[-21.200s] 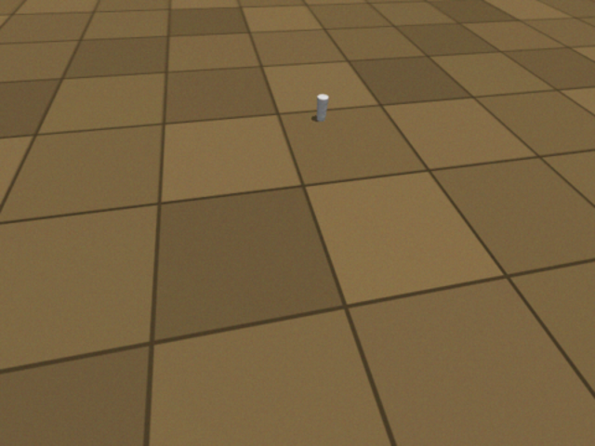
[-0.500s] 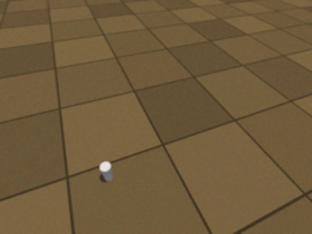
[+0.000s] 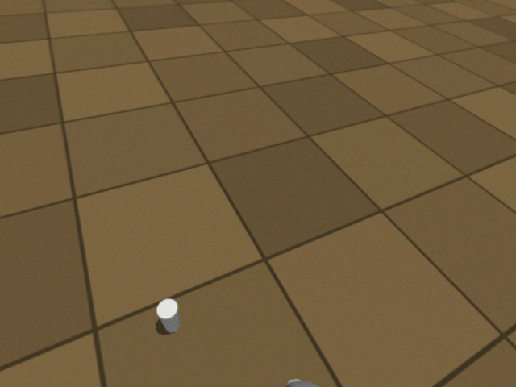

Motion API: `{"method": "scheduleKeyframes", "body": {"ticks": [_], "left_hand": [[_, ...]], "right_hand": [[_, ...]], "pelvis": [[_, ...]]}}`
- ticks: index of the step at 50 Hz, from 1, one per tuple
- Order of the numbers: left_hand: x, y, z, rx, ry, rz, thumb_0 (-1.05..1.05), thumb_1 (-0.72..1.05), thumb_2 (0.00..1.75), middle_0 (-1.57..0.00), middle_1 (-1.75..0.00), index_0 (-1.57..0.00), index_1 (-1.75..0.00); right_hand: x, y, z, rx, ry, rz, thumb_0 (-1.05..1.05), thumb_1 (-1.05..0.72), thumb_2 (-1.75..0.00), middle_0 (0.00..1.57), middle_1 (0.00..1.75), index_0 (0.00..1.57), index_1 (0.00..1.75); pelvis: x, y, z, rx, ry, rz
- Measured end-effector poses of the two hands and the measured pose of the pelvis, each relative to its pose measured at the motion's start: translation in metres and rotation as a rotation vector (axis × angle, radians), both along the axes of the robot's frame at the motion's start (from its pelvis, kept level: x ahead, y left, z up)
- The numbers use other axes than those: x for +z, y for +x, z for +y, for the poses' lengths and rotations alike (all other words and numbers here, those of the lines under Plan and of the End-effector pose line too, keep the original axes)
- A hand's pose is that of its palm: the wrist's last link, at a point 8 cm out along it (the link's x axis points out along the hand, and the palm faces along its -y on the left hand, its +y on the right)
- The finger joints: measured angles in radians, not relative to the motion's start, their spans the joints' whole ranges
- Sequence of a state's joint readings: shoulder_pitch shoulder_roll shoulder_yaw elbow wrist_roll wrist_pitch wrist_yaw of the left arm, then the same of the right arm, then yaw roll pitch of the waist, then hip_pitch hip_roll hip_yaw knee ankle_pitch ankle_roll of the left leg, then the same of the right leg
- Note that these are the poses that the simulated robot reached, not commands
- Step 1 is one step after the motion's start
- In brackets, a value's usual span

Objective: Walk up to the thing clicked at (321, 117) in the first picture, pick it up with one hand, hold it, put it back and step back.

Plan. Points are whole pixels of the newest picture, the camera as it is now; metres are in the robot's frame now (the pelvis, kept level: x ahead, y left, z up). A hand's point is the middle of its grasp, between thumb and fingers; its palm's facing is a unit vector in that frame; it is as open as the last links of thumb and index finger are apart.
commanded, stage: walk up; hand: left
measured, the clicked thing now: (170, 317) +0.51 +0.26 -0.70
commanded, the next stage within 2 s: none
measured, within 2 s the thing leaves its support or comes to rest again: neither
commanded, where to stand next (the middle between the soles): +0.20 -0.02 m, yaw +1 degrees
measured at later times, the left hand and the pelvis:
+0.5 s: hand (118, 346) +0.24 +0.24 -0.14, palm faces -0.06 -0.93 -0.37, open 7.4 cm; pelvis +0.15 -0.02 -0.01, yaw -2 degrees
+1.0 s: hand (115, 370) +0.21 +0.24 -0.17, palm faces -0.08 -0.92 -0.39, open 7.4 cm; pelvis +0.16 -0.03 -0.02, yaw -5 degrees
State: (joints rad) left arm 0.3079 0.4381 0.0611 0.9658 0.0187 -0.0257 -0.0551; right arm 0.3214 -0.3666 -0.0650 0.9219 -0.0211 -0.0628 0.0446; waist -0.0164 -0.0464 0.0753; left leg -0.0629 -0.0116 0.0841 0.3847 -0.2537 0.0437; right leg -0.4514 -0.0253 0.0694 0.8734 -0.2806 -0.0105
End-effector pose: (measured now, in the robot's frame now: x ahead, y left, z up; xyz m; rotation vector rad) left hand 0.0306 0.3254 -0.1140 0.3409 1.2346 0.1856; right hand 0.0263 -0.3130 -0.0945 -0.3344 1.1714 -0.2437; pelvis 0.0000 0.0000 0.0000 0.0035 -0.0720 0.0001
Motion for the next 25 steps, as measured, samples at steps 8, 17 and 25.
{"method": "scheduleKeyframes", "body": {"ticks": [8,17,25], "left_hand": [[0.006,0.11,-0.024,-0.095,0.015,-0.073,0.0,0.9,0.89,-0.2,-0.3,-0.2,-0.3],[0.019,0.194,-0.059,-0.089,0.01,-0.226,0.0,0.9,0.89,-0.21,-0.3,-0.2,-0.3],[0.008,0.206,-0.046,-0.072,0.011,-0.144,0.0,0.9,0.89,-0.21,-0.3,-0.2,-0.3]], "right_hand": [[-0.029,0.031,-0.008,-0.045,0.05,0.036,0.01,-0.9,-0.9,0.2,0.3,0.2,0.3],[-0.041,0.114,-0.018,0.01,0.079,0.039,0.01,-0.91,-0.9,0.2,0.3,0.2,0.3],[-0.021,0.177,-0.023,0.036,0.006,-0.027,0.01,-0.91,-0.9,0.2,0.3,0.2,0.3]], "pelvis": [[-0.013,0.06,-0.011,-0.032,0.026,0.005],[-0.014,0.118,-0.029,-0.03,0.016,0.004],[-0.011,0.154,-0.019,-0.042,-0.005,0.013]]}}
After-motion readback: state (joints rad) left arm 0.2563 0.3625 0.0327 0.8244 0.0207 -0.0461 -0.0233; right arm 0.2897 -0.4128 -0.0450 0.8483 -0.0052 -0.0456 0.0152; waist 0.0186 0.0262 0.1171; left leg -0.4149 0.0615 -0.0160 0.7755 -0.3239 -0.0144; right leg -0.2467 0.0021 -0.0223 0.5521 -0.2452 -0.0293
